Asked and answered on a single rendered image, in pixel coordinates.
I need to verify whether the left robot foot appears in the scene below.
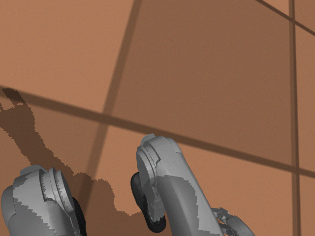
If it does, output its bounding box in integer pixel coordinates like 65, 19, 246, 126
72, 197, 87, 236

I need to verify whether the right robot foot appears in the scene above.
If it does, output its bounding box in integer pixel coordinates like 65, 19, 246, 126
130, 172, 166, 233

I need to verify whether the right robot hand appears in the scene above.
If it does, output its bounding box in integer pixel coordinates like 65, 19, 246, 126
211, 207, 255, 236

